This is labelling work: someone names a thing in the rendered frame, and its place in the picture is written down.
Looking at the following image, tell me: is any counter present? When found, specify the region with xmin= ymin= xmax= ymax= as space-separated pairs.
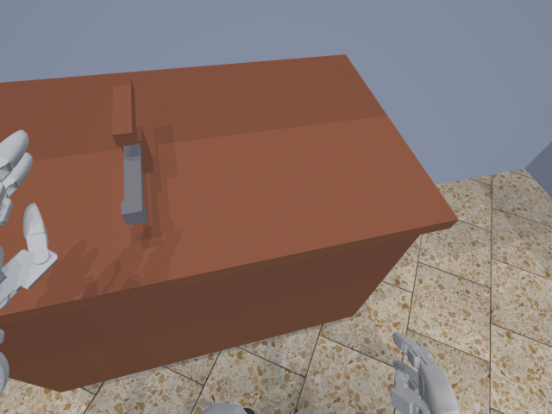
xmin=0 ymin=54 xmax=459 ymax=392

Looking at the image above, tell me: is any robot left hand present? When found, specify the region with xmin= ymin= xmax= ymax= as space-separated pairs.
xmin=0 ymin=130 xmax=58 ymax=310

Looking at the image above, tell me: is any tap lever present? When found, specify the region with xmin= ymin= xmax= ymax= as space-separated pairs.
xmin=121 ymin=143 xmax=147 ymax=225

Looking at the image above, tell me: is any robot right hand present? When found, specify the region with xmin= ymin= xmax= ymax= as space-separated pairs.
xmin=391 ymin=332 xmax=461 ymax=414

